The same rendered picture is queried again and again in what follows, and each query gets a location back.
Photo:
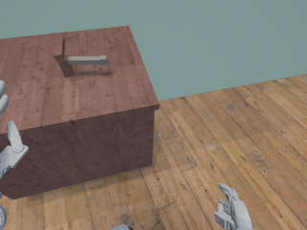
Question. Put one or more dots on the counter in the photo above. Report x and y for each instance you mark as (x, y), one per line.
(81, 122)

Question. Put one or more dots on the robot left hand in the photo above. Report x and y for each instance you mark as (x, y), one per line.
(11, 155)

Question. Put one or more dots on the robot right hand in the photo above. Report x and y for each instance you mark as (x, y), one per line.
(234, 215)

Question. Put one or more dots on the tap lever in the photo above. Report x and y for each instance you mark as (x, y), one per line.
(102, 60)

